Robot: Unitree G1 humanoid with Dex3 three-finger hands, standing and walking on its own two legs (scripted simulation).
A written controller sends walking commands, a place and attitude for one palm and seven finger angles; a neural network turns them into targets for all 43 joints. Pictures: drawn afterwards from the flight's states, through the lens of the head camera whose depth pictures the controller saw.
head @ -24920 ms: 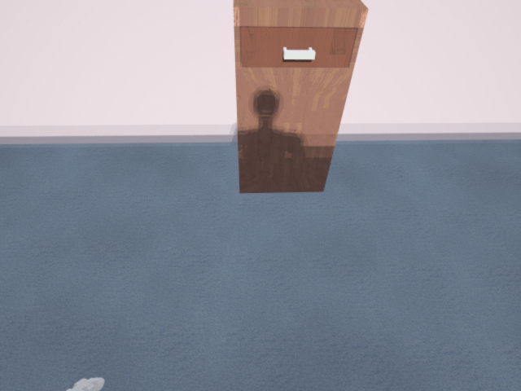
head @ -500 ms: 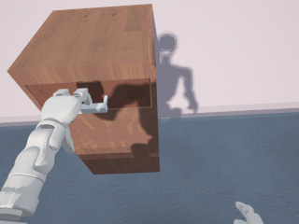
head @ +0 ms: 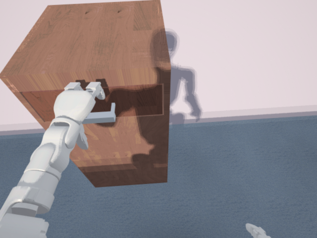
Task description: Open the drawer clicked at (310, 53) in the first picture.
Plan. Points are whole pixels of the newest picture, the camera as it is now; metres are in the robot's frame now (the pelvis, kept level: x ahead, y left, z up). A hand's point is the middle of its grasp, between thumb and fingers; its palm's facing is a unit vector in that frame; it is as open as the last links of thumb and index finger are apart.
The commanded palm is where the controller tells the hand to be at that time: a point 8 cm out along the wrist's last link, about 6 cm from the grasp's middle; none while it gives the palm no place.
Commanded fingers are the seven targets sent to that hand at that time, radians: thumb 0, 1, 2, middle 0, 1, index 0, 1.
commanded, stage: move the hooked fingers above the handle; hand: left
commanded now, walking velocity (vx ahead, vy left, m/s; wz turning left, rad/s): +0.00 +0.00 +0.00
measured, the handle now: (97, 112) +0.46 +0.24 +0.01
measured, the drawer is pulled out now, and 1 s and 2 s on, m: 0.00 0.00 0.00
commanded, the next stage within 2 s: none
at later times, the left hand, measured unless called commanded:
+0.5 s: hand (96, 109) +0.42 +0.21 +0.07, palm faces +0.05 -0.03 -1.00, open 13.8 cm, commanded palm +0.40 +0.24 +0.13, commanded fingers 0.00 -0.50 0.30 -0.30 -1.20 -0.30 -1.20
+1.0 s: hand (91, 115) +0.41 +0.22 +0.06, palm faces -0.05 -0.01 -1.00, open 13.8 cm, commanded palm +0.40 +0.24 +0.13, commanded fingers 0.00 -0.50 0.30 -0.30 -1.20 -0.30 -1.20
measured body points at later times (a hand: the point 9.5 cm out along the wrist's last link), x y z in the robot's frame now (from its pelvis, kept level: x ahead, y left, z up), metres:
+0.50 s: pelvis -0.01 +0.00 +0.00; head +0.05 -0.02 +0.44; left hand +0.41 +0.21 +0.12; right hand +0.10 -0.25 -0.14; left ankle -0.05 +0.08 -0.73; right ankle -0.02 -0.12 -0.73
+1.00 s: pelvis -0.02 -0.03 +0.00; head +0.04 -0.04 +0.44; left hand +0.40 +0.22 +0.12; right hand +0.06 -0.32 -0.13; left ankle -0.05 +0.08 -0.73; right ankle -0.02 -0.12 -0.73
